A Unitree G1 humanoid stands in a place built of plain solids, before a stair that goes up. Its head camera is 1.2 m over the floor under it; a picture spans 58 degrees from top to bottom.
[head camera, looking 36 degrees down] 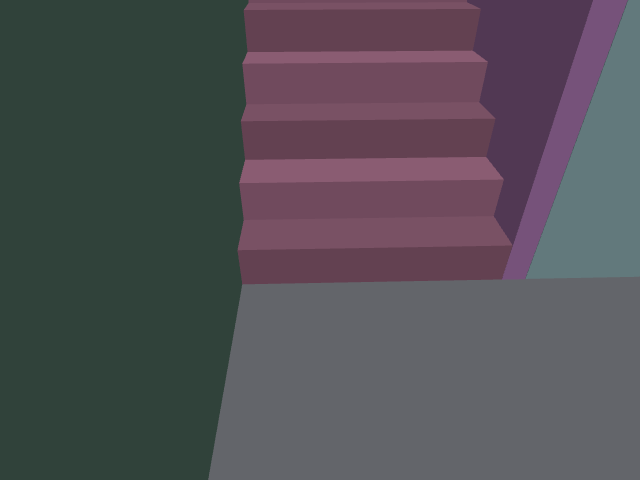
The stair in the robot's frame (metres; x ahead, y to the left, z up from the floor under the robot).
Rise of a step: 0.18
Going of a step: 0.21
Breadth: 1.08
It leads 2 degrees to the left of straight ahead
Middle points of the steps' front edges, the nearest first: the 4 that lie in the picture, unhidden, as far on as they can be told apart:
1.35 -0.22 0.18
1.57 -0.21 0.36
1.78 -0.21 0.54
2.00 -0.20 0.71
